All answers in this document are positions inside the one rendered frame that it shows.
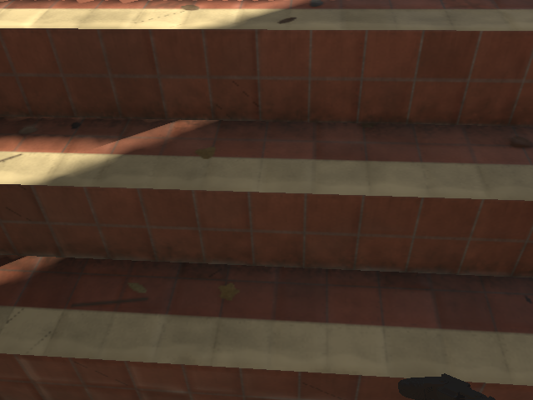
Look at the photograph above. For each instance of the robot right hand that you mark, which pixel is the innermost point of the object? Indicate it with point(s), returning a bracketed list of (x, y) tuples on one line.
[(445, 387)]

